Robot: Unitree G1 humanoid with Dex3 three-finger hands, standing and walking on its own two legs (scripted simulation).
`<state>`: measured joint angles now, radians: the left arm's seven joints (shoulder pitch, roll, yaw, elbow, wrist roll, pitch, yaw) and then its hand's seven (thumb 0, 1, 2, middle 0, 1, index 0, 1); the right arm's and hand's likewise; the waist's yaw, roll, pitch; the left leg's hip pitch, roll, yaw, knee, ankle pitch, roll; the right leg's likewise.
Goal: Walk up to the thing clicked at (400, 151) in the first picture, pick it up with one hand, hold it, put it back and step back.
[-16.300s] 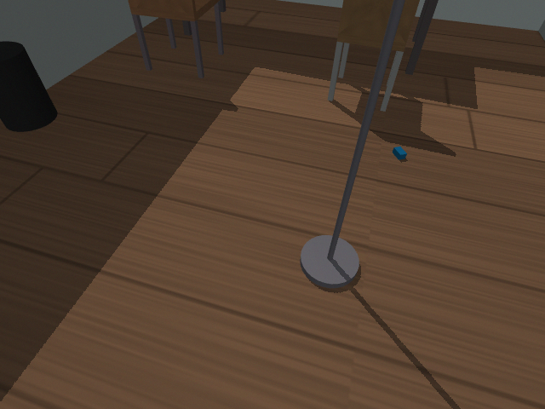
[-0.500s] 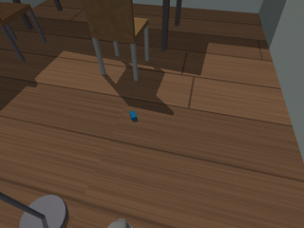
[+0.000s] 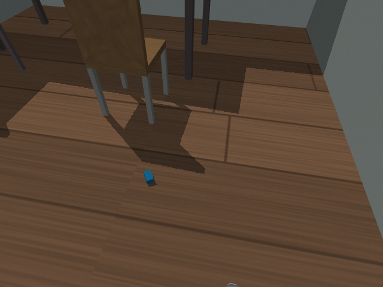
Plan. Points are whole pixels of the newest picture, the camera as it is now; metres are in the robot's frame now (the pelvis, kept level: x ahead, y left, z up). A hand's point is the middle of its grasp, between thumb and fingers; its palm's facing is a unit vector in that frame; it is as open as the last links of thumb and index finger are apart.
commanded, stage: walk up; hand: left
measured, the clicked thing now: (148, 176) +0.87 +0.26 -0.75
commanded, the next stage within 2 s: none
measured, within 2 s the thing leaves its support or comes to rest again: neither
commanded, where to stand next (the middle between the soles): +0.48 +0.01 m, yaw +2 degrees
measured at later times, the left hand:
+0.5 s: hand (77, 269) +0.21 +0.28 -0.15, palm faces +0.02 -0.93 -0.36, open 7.3 cm
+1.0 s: hand (106, 189) +0.41 +0.25 -0.12, palm faces -0.01 -0.90 -0.44, open 7.3 cm
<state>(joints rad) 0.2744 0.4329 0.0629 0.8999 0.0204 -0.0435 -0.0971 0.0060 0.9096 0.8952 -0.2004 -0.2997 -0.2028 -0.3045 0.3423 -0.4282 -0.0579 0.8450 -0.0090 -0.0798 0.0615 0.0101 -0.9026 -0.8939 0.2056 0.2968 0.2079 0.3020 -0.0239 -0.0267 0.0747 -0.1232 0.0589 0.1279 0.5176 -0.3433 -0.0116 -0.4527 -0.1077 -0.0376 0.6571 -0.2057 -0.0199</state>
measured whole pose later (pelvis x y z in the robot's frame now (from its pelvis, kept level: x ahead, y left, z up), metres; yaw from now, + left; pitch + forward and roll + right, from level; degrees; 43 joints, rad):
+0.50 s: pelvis +0.20 +0.00 -0.01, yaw +3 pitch -2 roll -1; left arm 0.37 0.44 0.05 0.85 0.01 -0.06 -0.05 0.00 0.90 0.89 -0.20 -0.30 -0.21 -0.31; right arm 0.25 -0.41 -0.07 0.87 -0.02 -0.07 0.08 0.01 -0.91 -0.89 0.20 0.30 0.20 0.30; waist 0.04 -0.01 0.08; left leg -0.40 0.05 0.08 0.58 -0.15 0.03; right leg -0.13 -0.07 -0.12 0.64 -0.45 -0.01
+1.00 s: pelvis +0.35 -0.03 -0.01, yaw +1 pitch -4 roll +1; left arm 0.27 0.40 0.05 0.87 0.01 -0.08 -0.03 0.00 0.91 0.90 -0.20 -0.30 -0.20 -0.30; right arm 0.31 -0.43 -0.04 0.87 0.00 -0.01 0.03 0.01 -0.91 -0.89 0.20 0.30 0.20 0.30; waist 0.00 0.05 0.09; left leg -0.33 0.02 0.01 0.97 -0.50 0.02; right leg -0.35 -0.05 -0.05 0.64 -0.23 -0.01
